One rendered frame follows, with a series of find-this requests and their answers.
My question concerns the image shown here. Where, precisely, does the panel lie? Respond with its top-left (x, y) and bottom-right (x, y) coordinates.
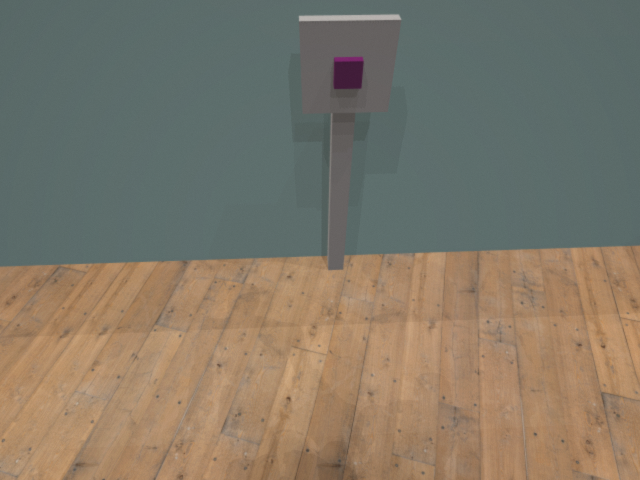
top-left (299, 14), bottom-right (401, 270)

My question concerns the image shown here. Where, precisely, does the button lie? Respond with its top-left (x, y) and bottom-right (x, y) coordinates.
top-left (333, 57), bottom-right (364, 89)

